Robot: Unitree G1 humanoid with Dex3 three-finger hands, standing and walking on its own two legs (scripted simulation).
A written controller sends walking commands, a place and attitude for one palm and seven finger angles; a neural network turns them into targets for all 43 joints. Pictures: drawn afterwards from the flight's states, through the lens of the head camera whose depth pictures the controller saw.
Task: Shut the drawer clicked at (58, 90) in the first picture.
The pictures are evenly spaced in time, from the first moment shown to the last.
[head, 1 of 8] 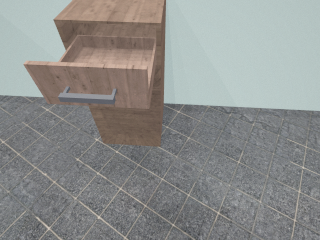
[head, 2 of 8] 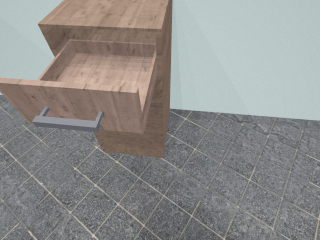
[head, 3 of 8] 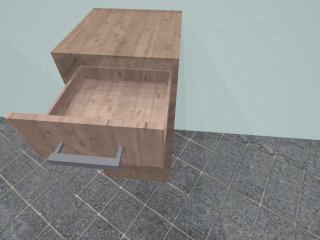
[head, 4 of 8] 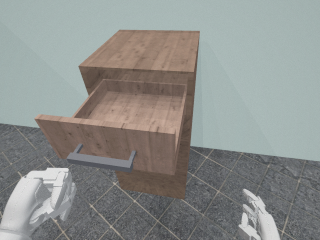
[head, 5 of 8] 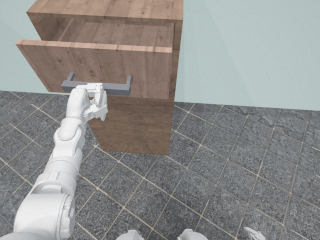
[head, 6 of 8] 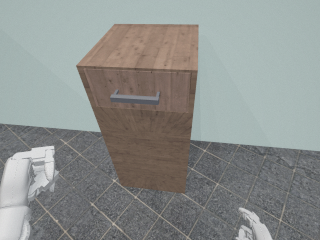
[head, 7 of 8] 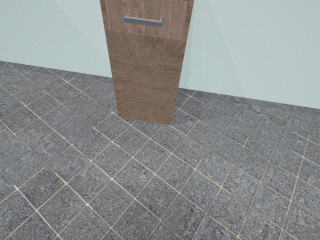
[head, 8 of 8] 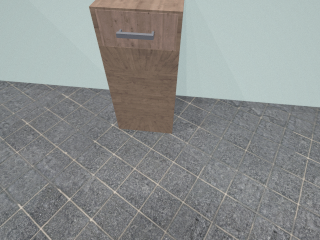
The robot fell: no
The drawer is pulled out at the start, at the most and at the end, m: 0.29 0.29 0.00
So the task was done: yes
